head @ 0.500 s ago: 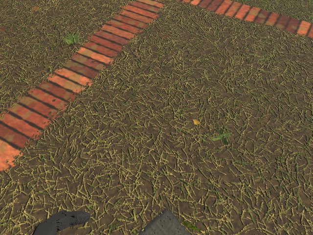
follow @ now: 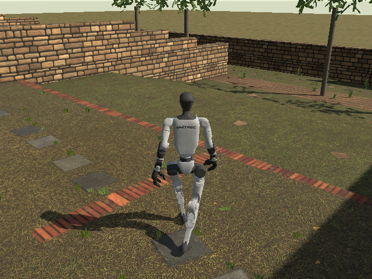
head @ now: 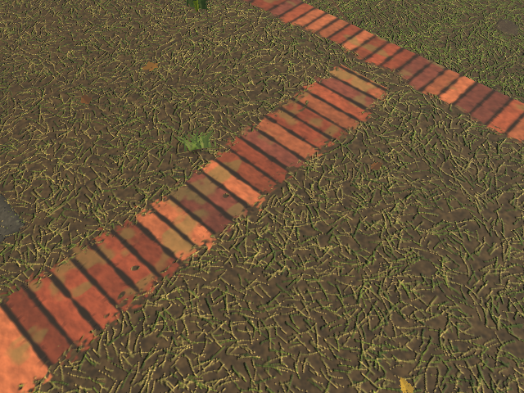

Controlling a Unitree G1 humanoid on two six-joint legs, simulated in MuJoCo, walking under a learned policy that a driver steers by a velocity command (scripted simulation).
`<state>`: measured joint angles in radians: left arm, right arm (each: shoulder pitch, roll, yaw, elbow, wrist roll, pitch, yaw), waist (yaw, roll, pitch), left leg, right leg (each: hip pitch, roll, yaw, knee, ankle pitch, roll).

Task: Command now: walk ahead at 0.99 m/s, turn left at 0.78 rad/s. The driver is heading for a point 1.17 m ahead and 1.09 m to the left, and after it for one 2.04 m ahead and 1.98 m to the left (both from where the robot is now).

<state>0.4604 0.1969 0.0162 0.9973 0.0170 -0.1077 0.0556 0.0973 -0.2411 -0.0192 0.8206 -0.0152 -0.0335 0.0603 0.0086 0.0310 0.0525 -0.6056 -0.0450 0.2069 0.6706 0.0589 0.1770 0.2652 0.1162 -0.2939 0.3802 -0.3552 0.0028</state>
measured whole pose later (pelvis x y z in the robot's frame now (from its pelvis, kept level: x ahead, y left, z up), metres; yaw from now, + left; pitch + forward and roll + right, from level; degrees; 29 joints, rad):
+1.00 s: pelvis +0.79 +0.13 +0.02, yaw +56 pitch +2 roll +0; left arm 0.05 0.28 0.02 0.59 0.02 -0.09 0.04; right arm 0.19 -0.32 -0.08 0.61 0.02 -0.01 0.02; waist -0.02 0.00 0.10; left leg -0.40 -0.21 -0.11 0.47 -0.08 0.15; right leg -0.63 -0.02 0.18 1.23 -0.45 0.09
